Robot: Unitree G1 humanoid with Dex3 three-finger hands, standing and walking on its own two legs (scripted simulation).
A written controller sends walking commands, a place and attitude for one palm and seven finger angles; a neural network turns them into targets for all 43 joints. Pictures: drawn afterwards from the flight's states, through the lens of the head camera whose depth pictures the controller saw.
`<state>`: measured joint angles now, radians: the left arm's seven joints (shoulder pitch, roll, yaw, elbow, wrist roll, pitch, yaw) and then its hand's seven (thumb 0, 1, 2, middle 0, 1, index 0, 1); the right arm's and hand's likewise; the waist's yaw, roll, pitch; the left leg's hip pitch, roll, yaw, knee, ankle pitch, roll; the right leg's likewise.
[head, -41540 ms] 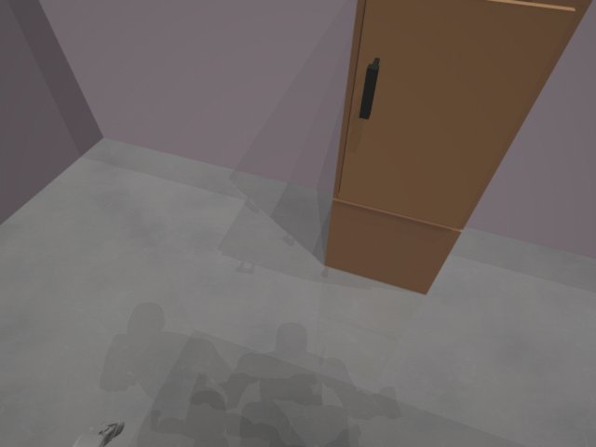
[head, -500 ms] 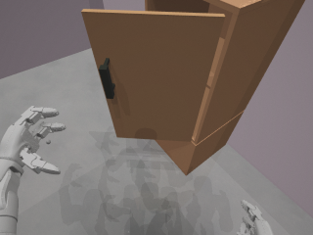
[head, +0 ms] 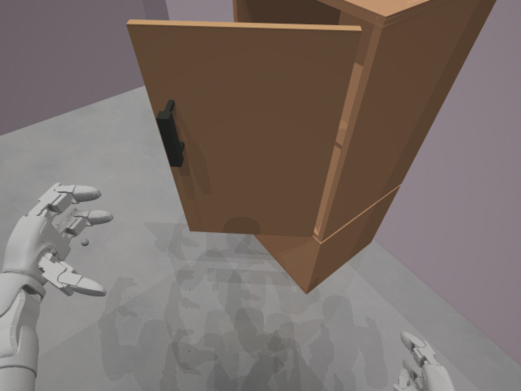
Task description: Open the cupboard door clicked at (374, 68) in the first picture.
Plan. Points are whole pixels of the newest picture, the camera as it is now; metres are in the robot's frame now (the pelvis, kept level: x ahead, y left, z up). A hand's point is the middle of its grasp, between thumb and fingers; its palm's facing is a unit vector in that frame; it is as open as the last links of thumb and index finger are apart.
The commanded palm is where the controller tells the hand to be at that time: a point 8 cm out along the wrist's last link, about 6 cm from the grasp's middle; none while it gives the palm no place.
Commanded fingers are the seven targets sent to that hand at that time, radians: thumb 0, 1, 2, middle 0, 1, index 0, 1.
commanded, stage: move the hooked fingers beside the handle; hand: left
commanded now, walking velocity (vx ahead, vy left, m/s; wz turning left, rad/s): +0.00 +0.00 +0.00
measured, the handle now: (173, 133) +0.56 +0.21 +0.07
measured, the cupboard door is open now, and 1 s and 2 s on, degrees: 49 49 49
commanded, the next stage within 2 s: none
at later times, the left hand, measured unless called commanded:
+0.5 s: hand (102, 208) +0.35 +0.27 +0.09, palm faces +0.02 -1.00 -0.02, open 14.0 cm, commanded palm +0.33 +0.32 +0.09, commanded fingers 0.00 -0.50 0.30 -0.30 -1.20 -0.30 -1.20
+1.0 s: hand (119, 174) +0.43 +0.27 +0.09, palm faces +0.00 -1.00 -0.01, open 14.0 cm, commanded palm +0.41 +0.33 +0.08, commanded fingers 0.00 -0.50 0.30 -0.30 -1.20 -0.30 -1.20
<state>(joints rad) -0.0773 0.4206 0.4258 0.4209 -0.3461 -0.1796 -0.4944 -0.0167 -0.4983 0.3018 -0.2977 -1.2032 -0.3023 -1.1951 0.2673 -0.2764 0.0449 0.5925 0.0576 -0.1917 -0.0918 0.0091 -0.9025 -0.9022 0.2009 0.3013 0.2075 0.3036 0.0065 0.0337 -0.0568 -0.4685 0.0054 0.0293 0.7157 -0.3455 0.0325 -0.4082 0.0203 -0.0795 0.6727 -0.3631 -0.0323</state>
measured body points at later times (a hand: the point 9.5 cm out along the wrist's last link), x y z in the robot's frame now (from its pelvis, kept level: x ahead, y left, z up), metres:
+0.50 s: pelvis -0.01 +0.00 +0.00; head +0.04 +0.00 +0.44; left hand +0.34 +0.32 +0.10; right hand +0.11 -0.27 -0.10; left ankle +0.01 +0.10 -0.72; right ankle -0.01 -0.10 -0.72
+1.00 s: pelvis +0.00 +0.01 -0.01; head +0.07 +0.02 +0.43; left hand +0.42 +0.33 +0.09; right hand +0.06 -0.26 -0.11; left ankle +0.01 +0.10 -0.72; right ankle -0.01 -0.10 -0.72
